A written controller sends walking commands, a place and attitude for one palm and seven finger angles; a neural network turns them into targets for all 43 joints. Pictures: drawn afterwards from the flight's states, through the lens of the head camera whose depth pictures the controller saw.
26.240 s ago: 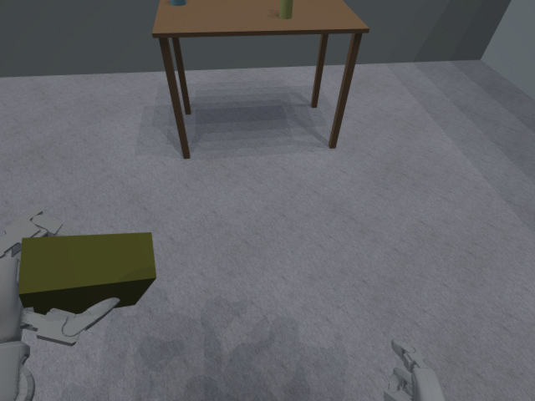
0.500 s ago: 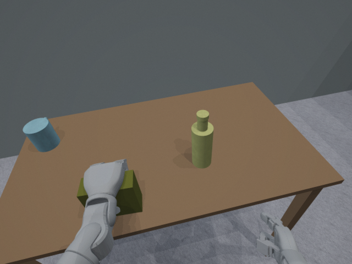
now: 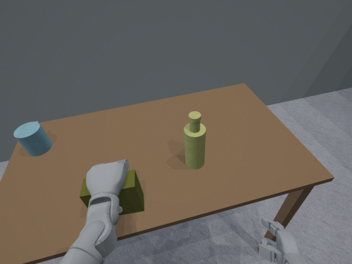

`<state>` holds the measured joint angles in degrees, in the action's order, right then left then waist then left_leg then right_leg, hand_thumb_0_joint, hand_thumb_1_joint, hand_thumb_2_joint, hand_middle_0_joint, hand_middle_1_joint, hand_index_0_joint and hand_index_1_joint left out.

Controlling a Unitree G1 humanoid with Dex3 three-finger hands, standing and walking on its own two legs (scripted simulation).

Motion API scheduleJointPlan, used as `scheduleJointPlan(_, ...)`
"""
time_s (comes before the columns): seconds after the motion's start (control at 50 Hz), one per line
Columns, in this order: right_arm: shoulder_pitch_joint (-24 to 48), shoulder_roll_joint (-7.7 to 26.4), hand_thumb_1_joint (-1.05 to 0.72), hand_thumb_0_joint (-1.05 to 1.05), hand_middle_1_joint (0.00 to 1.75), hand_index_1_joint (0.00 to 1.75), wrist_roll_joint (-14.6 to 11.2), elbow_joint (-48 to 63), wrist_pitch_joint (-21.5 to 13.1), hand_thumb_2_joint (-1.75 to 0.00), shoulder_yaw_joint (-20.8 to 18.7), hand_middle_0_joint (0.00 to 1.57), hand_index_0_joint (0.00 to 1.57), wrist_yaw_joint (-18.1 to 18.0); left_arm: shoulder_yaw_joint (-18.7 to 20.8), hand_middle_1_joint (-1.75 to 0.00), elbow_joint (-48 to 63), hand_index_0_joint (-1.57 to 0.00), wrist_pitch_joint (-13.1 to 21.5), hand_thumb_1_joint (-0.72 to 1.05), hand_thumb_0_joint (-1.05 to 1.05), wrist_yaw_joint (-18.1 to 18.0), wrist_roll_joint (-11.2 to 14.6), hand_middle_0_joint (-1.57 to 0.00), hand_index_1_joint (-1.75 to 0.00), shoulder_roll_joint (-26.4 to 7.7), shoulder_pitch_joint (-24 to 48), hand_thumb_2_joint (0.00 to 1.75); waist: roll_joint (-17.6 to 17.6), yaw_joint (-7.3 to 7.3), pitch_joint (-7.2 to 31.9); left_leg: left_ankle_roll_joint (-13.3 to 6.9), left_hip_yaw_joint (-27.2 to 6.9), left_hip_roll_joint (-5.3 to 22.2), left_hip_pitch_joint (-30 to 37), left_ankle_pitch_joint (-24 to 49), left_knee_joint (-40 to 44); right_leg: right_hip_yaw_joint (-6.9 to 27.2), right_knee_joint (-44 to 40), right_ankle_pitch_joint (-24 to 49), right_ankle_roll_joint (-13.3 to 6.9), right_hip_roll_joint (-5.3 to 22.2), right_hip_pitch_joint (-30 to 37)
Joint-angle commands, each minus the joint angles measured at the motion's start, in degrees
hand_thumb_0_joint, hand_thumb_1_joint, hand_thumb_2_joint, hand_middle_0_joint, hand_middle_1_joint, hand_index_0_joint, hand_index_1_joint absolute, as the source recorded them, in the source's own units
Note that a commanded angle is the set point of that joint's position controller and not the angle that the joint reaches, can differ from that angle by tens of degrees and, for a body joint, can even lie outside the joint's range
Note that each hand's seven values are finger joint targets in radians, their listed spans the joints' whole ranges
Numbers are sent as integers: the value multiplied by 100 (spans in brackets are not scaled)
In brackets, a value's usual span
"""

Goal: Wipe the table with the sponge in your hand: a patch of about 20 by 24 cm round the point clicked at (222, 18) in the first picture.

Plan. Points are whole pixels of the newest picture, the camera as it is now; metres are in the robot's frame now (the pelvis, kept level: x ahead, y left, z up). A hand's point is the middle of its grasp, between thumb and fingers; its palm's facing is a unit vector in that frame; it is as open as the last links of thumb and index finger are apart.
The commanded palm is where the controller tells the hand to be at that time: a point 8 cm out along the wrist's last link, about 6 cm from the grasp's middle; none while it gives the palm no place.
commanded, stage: slide across to the third lane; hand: left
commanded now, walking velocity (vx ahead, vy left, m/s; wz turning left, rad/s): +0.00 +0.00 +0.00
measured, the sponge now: (117, 199) +0.27 +0.21 -0.02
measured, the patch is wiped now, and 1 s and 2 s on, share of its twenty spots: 0.95 0.95 1.00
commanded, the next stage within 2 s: wipe forward along the third lane in 0.44 s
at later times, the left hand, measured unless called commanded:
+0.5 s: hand (115, 189) +0.28 +0.21 +0.02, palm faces -0.01 -0.05 -1.00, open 9.7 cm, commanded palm +0.25 +0.17 +0.07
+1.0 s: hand (118, 178) +0.31 +0.21 +0.02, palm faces -0.03 -0.03 -1.00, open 9.8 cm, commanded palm +0.29 +0.19 +0.05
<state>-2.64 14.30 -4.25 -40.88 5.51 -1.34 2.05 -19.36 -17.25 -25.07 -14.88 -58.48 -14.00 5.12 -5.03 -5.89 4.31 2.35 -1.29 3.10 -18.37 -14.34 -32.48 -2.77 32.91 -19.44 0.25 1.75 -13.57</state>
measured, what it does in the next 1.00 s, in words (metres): stands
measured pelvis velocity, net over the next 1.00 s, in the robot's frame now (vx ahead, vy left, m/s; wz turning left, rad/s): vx -0.02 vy -0.01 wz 0.01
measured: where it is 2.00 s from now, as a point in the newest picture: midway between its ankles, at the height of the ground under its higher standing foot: outside the picture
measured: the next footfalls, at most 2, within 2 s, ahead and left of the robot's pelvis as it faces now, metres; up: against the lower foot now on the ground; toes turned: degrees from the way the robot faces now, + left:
none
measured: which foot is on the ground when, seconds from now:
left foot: down 0.00-1.00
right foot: down 0.00-1.00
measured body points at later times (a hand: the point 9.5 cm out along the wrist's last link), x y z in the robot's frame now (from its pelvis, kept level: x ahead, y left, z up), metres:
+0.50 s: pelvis +0.00 +0.00 +0.00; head -0.02 -0.03 +0.45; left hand +0.27 +0.21 +0.07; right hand +0.24 -0.19 -0.09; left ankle +0.03 +0.15 -0.73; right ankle -0.02 -0.12 -0.73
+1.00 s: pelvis -0.02 -0.01 -0.01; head -0.03 -0.03 +0.44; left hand +0.31 +0.21 +0.07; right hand +0.18 -0.23 -0.11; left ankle +0.03 +0.15 -0.73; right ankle -0.02 -0.12 -0.73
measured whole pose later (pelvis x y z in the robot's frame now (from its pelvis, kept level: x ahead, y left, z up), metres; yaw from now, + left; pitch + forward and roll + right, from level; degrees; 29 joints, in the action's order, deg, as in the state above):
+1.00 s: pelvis -0.02 -0.01 -0.01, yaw +0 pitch +3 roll +0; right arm -4.5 13.7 -4.2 -42.3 6.6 -0.4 -0.9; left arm -16.7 -33.6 -23.6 -14.7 -59.1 -12.4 19.8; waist -3.8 -4.8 6.0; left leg 2.1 -2.2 3.1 -24.9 -13.7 -35.6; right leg -3.2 37.5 -19.7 -0.3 1.6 -20.5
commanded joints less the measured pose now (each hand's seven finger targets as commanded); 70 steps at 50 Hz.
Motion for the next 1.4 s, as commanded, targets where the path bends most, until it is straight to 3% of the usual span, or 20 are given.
scheduleJointPlan(0.0, 1255, 507, -90, 0, 30, 30, -8, 997, -310, -90, -140, 20, 20, -35, -129, -160, 656, -120, 224, 10, 0, 39, 186, -120, -160, 242, 1190, 130, 932, 157, 577, -430, 203, -382, 728, 659, 302, -53, -707, 1067, -333, -324, -440)
scheduleJointPlan(0.14, 1255, 533, -90, 0, 30, 30, 7, 1005, -298, -90, -172, 20, 20, -12, 8, -160, 724, -120, 238, 10, 0, 40, 172, -120, -160, 133, 1042, 130, 1128, 118, 726, -421, 171, -360, 771, 787, 290, -24, -676, 1221, -348, -350, -348)
scheduleJointPlan(0.18, 1277, 486, -90, 0, 30, 30, -11, 1031, -302, -90, -154, 20, 20, 1, -310, -160, 763, -120, 242, 10, 0, 50, 170, -120, -160, 442, 1139, 130, 1018, 160, 667, -432, 187, -368, 767, 798, 273, -95, -628, 1239, -340, -329, -419)
scheduleJointPlan(0.24, 1283, 518, -90, 0, 30, 30, 5, 1012, -282, -90, -154, 20, 20, 2, -134, -160, 757, -120, 216, 10, 0, 36, 125, -120, -160, 228, 1243, 130, 946, 138, 761, -412, 153, -348, 797, 757, 310, -52, -624, 1135, -371, -366, -410)
scheduleJointPlan(0.28, 1288, 473, -90, 0, 30, 30, -5, 1046, -292, -90, -153, 20, 20, 27, -336, -160, 804, -120, 225, 10, 0, 45, 157, -120, -160, 457, 1135, 130, 942, 143, 772, -438, 168, -356, 798, 852, 262, -128, -564, 1271, -360, -351, -399)
scheduleJointPlan(0.34, 1338, 506, -90, 0, 30, 30, -1, 1038, -236, -90, -149, 20, 20, 37, -141, -160, 798, -120, 184, 10, 0, 46, 143, -120, -160, 252, 1039, 130, 1028, 116, 715, -408, 139, -338, 759, 773, 303, -60, -623, 1142, -367, -360, -389)
scheduleJointPlan(0.38, 1346, 451, -90, 0, 30, 30, -20, 1067, -246, -90, -133, 20, 20, 50, -450, -160, 842, -120, 185, 10, 0, 56, 149, -120, -160, 530, 1206, 130, 913, 162, 657, -426, 157, -352, 758, 734, 289, -132, -591, 1099, -358, -344, -453)
scheduleJointPlan(0.58, 1240, 508, -90, 0, 30, 30, -22, 960, -215, -90, -106, 20, 20, -41, -156, -160, 433, -120, 140, 10, 0, 43, 110, -120, -160, 249, 1660, 130, 1064, 233, 570, -421, 181, -372, 611, 494, 281, -101, -621, 908, -339, -351, -577)
scheduleJointPlan(0.64, 1137, 567, -90, 0, 30, 30, 6, 880, -189, -90, -118, 20, 20, -103, 260, -160, 125, -120, 136, 10, 0, 6, 23, -120, -160, -128, 1662, 130, 1056, 175, 614, -399, 178, -386, 526, 423, 293, -12, -638, 847, -360, -366, -579)
scheduleJointPlan(0.74, 1000, 595, -90, 0, 30, 30, 17, 783, -181, -90, -105, 20, 20, -216, 369, -160, -442, -120, 156, 10, 0, -36, -106, -120, -160, -232, 2159, 130, 1196, 284, 489, -390, 188, -405, 339, 110, 251, -1, -655, 471, -338, -358, -854)
scheduleJointPlan(0.8, 901, 572, -90, 0, 30, 30, 4, 765, -211, -90, -101, 20, 20, -275, 132, -160, -727, -120, 211, 10, 0, -71, -132, -120, -160, 22, 2605, 130, 1053, 362, 532, -393, 223, -443, 228, -51, 181, -54, -553, 350, -323, -345, -1032)
scheduleJointPlan(0.84, 812, 632, -90, 0, 30, 30, 29, 701, -187, -90, -112, 20, 20, -319, 542, -160, -1130, -120, 174, 10, 0, -113, -159, -120, -160, -388, 2513, 130, 1216, 299, 539, -372, 217, -439, 104, -122, 170, 20, -593, 230, -325, -351, -1029)
scheduleJointPlan(0.88, 763, 591, -90, 0, 30, 30, 10, 762, -196, -90, -107, 20, 20, -329, 225, -160, -1163, -120, 208, 10, 0, -103, -89, -120, -160, -3, 2770, 130, 1141, 378, 667, -383, 268, -456, 54, -127, 96, -35, -519, 274, -296, -326, -1067)
scheduleJointPlan(0.94, 659, 662, -90, 0, 30, 30, 33, 701, -138, -90, -116, 20, 20, -364, 694, -160, -1605, -120, 191, 10, 0, -156, -160, -120, -160, -560, 2920, 130, 1161, 339, 588, -357, 231, -450, -124, -300, 94, 51, -539, 6, -313, -332, -1150)
scheduleJointPlan(1.0, 589, 626, -90, 0, 30, 30, 19, 779, -149, -90, -112, 20, 20, -373, 441, -160, -1725, -120, 238, 10, 0, -158, -93, -120, -160, -275, 3112, 130, 1079, 406, 624, -376, 275, -464, -208, -322, 19, 11, -498, -10, -275, -314, -1228)
scheduleJointPlan(1.04, 520, 674, -90, 0, 30, 30, 40, 724, -133, -90, -121, 20, 20, -402, 800, -160, -1974, -120, 273, 10, 0, -214, -108, -120, -160, -689, 3247, 130, 1111, 399, 540, -370, 241, -451, -313, -464, 35, 71, -546, -247, -278, -318, -1302)
scheduleJointPlan(1.08, 464, 622, -90, 0, 30, 30, 18, 775, -150, -90, -114, 20, 20, -420, 532, -160, -2027, -120, 329, 10, 0, -226, -87, -120, -160, -411, 3545, 130, 1038, 485, 563, -377, 272, -466, -364, -519, -6, 36, -499, -304, -257, -309, -1398)
scheduleJointPlan(1.24, 122, 686, -90, 0, 30, 30, 44, 570, -176, -90, -165, 20, 20, -472, 899, -160, -2886, -120, 491, 10, 0, -417, -100, -120, -160, -892, 4433, 130, 1073, 609, 726, -368, 242, -444, -594, -752, -80, 87, -428, -628, -239, -328, -1637)
scheduleJointPlan(1.28, 89, 630, -90, 0, 30, 30, 34, 618, -199, -90, -176, 20, 20, -454, 669, -160, -2957, -120, 541, 10, 0, -432, -20, -120, -160, -570, 4458, 130, 1028, 620, 891, -391, 259, -444, -598, -709, -132, 69, -397, -503, -216, -326, -1617)
scheduleJointPlan(1.38, -78, 663, -90, 0, 30, 30, 55, 530, -182, -90, -175, 20, 20, -461, 989, -160, -3451, -120, 599, 10, 0, -540, -80, -120, -160, -1041, 4773, 130, 1028, 683, 893, -406, 243, -432, -819, -743, -205, 140, -392, -562, -184, -322, -1668)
